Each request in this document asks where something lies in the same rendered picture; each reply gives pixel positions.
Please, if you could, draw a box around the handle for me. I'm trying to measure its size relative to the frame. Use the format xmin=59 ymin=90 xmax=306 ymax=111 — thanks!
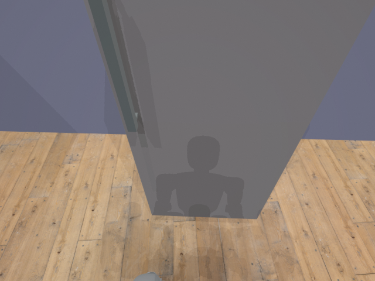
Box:
xmin=88 ymin=0 xmax=138 ymax=132

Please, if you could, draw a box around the fridge door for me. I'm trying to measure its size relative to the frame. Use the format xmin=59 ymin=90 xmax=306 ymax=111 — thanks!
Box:
xmin=84 ymin=0 xmax=375 ymax=219

